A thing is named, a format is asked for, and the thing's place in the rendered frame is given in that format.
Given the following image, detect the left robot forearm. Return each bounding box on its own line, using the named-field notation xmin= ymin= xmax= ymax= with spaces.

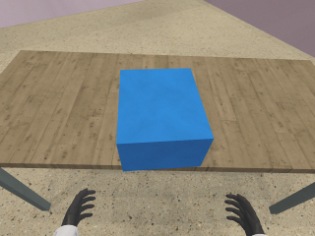
xmin=53 ymin=224 xmax=79 ymax=236

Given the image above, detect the carton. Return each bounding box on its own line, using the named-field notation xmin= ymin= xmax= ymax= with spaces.
xmin=116 ymin=68 xmax=214 ymax=172

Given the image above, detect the right robot hand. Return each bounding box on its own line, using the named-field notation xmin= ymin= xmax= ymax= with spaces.
xmin=224 ymin=194 xmax=265 ymax=236

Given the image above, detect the left robot hand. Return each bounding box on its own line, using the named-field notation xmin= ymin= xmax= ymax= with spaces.
xmin=61 ymin=188 xmax=96 ymax=227

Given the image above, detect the table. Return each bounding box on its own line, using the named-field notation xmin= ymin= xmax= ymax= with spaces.
xmin=0 ymin=50 xmax=315 ymax=214

